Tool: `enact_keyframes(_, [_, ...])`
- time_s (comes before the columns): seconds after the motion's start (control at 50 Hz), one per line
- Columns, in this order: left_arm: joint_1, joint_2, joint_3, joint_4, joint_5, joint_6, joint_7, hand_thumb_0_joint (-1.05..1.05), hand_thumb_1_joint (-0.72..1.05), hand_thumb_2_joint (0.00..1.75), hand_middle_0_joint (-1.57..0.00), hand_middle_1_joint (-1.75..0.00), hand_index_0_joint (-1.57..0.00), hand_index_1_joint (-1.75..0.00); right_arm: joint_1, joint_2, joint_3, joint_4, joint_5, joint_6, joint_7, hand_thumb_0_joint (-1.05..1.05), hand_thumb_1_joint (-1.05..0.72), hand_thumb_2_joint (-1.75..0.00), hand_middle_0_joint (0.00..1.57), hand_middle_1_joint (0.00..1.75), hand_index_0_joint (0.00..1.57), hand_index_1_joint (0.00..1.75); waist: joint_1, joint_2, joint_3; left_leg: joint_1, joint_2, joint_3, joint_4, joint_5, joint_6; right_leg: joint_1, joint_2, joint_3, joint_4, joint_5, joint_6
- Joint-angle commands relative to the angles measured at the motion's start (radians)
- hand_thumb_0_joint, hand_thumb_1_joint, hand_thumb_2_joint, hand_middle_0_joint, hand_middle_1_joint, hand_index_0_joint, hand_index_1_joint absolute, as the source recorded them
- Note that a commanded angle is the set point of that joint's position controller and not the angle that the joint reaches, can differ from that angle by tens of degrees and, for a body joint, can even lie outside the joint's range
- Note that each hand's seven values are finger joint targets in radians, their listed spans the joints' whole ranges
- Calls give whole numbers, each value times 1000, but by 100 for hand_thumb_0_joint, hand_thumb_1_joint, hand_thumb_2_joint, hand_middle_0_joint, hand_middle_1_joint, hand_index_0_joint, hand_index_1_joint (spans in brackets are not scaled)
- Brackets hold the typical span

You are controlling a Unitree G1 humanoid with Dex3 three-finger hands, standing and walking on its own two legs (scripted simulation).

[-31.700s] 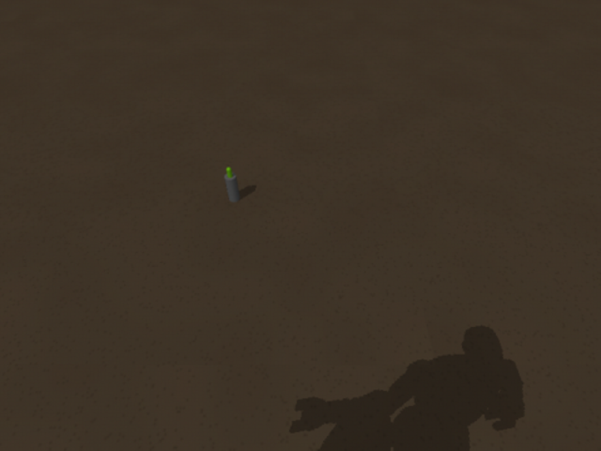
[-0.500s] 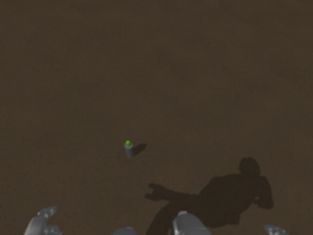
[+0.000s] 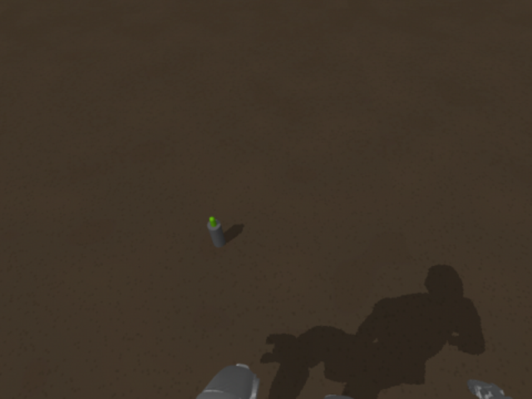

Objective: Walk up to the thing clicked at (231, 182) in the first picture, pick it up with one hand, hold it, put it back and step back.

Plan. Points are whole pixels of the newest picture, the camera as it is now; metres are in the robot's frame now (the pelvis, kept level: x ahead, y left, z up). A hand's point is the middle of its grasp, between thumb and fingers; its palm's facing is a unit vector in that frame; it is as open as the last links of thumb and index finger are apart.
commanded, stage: step back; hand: left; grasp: from the side
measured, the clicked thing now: (215, 230) +0.78 +0.26 -0.66
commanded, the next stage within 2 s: stand in 1.66 s
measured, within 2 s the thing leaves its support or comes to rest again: neither
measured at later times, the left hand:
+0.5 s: hand out of the picture -0.10 +0.23 -0.15, palm faces -0.02 -0.91 -0.41, open 7.4 cm
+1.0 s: hand out of the picture -0.22 +0.24 -0.14, palm faces +0.08 -0.92 -0.39, open 7.4 cm
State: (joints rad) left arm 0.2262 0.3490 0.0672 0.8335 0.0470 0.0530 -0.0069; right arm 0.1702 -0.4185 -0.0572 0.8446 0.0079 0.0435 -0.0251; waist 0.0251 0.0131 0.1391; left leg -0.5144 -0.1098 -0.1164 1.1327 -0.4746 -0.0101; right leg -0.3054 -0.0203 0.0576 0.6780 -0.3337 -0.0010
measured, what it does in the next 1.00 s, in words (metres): walks backwards: left foot, then right foot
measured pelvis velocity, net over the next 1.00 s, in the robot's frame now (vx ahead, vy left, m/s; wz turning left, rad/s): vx -0.25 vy -0.04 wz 0.08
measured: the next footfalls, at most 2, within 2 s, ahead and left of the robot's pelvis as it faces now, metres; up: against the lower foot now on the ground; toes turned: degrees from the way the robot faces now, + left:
left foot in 0.14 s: -0.01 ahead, +0.11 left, +0.00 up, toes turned +1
right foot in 0.46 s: -0.16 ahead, -0.16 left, +0.00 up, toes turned +5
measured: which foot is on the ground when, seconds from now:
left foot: up 0.00-0.12, down 0.14-0.48, up 0.50-0.76, down 0.78-1.00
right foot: down 0.00-0.14, up 0.16-0.44, down 0.46-1.00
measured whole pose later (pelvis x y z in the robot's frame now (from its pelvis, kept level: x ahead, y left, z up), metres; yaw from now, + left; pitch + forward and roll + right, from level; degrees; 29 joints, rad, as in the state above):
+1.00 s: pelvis -0.25 -0.04 +0.00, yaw +5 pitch -3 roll +1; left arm 0.24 0.41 0.07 0.98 0.03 0.00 -0.03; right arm 0.23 -0.35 -0.05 0.97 -0.04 -0.02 0.03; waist 0.00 -0.03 0.05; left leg -0.23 -0.02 -0.01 0.58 -0.31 0.01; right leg -0.31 -0.03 0.00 0.70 -0.44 -0.02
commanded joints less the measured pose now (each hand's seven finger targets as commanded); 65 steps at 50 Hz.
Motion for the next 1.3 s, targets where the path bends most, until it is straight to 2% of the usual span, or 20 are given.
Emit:
enact_keyframes(0.0, [-70,264,78,-128,3,-29,41,0,90,90,-20,-30,-20,-30,11,-147,-33,-79,-12,-32,-13,0,-90,-90,20,30,20,30,15,-205,-121,26,48,40,-211,-41,-2,135,-208,171,-166,454,-193])
enact_keyframes(0.1, [-63,244,47,-141,-26,-1,32,0,90,90,-20,-30,-20,-30,97,-168,-56,-37,-39,-44,-7,0,-90,-90,20,30,20,30,-9,-130,-202,312,125,29,-715,315,44,48,-143,130,27,351,-102])
enact_keyframes(0.14, [-118,226,51,-161,-40,2,44,0,90,90,-20,-30,-20,-30,54,-353,-91,-70,-44,-42,3,0,-90,-90,20,30,20,30,-51,223,-197,251,508,-430,-788,555,286,-148,81,16,366,-317,-16])
enact_keyframes(0.16, [-142,246,62,-145,-26,4,51,0,90,90,-20,-30,-20,-30,34,-339,-97,-68,-49,-48,0,0,-90,-90,20,30,20,30,-57,179,-169,167,530,-468,-806,517,327,-120,87,118,518,-324,-18])
enact_keyframes(0.22, [-48,238,63,-85,-42,5,39,0,90,90,-20,-30,-20,-30,-66,-231,-57,-76,-48,-50,-14,0,-90,-90,20,30,20,30,20,80,-133,166,383,-172,-716,589,246,-142,108,137,641,-194,-19])
enact_keyframes(0.36, [-41,212,52,-71,-24,-20,23,0,90,90,-20,-30,-20,-30,-1,-224,-63,-79,-52,-22,-6,0,-90,-90,20,30,20,30,-42,160,-210,378,349,-125,-643,541,234,-65,43,-6,94,-178,20])
enact_keyframes(0.42, [96,201,53,12,-20,-37,24,0,90,90,-20,-30,-20,-30,-44,-233,-59,-78,-34,2,5,0,-90,-90,20,30,20,30,19,169,-259,270,304,-63,-559,408,162,153,56,-77,-284,30,-20])
enact_keyframes(0.44, [89,250,69,14,-3,-44,24,0,90,90,-20,-30,-20,-30,-27,-180,-43,-80,-31,5,9,0,-90,-90,20,30,20,30,7,60,-213,92,227,-37,-470,222,104,213,-8,68,-286,6,-39])
enact_keyframes(0.46, [65,368,100,-13,4,-45,23,0,90,90,-20,-30,-20,-30,-71,-123,-28,-117,-21,-5,3,0,-90,-90,20,30,20,30,35,-235,-159,-118,28,14,-307,-25,35,165,-234,405,-358,-69,-137])
enact_keyframes(0.48, [-13,443,110,-43,6,-45,27,0,90,90,-20,-30,-20,-30,-100,-163,-49,-107,-29,0,-12,0,-90,-90,20,30,20,30,65,-294,-106,-20,51,-41,-81,-137,-4,-110,-432,584,-425,-91,-298])
enact_keyframes(0.54, [-169,306,72,-67,-1,-61,38,0,90,90,-20,-30,-20,-30,-10,-176,-50,-38,-12,-5,-3,0,-90,-90,20,30,20,30,-47,-76,-49,-3,8,-72,66,26,-1,-100,-239,225,-275,131,-195])
enact_keyframes(0.66, [4,302,84,-13,5,-77,28,0,90,90,-20,-30,-20,-30,-55,-165,-44,-28,-41,-34,20,0,-90,-90,20,30,20,30,70,-191,-94,-47,80,30,-285,-40,-18,180,-229,254,-306,-270,-190])
enact_keyframes(0.74, [-67,304,64,-15,-7,-63,13,0,90,90,-20,-30,-20,-30,68,-141,-54,52,-39,-62,30,0,-90,-90,20,30,20,30,-16,-170,-114,342,68,145,-734,98,28,-6,-200,138,-228,-166,-143])
enact_keyframes(0.76, [-37,250,39,-11,-7,-60,11,0,90,90,-20,-30,-20,-30,105,-162,-68,76,-47,-70,25,0,-90,-90,20,30,20,30,-31,-63,-140,481,93,63,-754,134,42,-104,-148,76,-103,-113,-105])
enact_keyframes(0.8, [-126,249,41,-10,-25,-61,15,0,90,90,-20,-30,-20,-30,80,-313,-86,52,-51,-77,23,0,-90,-90,20,30,20,30,-73,143,-83,282,450,-500,-937,-383,246,-254,-17,-27,179,-263,-12])
enact_keyframes(0.98, [6,211,45,109,-16,-97,1,0,90,90,-20,-30,-20,-30,-46,-178,-53,36,-41,-62,33,0,-90,-90,20,30,20,30,15,111,-75,90,263,-88,-737,-85,124,190,44,-103,-211,7,-20])
enact_keyframes(1.06, [-21,359,80,83,-3,-118,16,0,90,90,-20,-30,-20,-30,-7,-154,-45,46,-37,-59,19,0,-90,-90,20,30,20,30,26,-123,-21,-46,111,-18,-227,-83,18,112,-374,518,-472,-425,-242])
enact_keyframes(1.22, [-124,261,30,67,-23,-106,10,0,90,90,-20,-30,-20,-30,58,-103,-45,122,-40,-85,28,0,-90,-90,20,30,20,30,-41,-140,-124,331,95,145,-658,226,16,-5,-173,52,-217,217,-117])
enact_keyframes(1.26, [-98,188,-3,62,-37,-96,9,0,90,90,-20,-30,-20,-30,47,-156,-53,121,-50,-93,14,0,-90,-90,20,30,20,30,-38,24,-175,425,251,-72,-748,351,54,-77,-86,-14,-66,229,-47])
enact_keyframes(1.28, [-82,177,-6,76,-53,-83,10,0,90,90,-20,-30,-20,-30,-27,-210,-50,99,-46,-95,14,0,-90,-90,20,30,20,30,-8,116,-171,319,384,-250,-821,172,139,-54,-3,-67,-22,-48,-15])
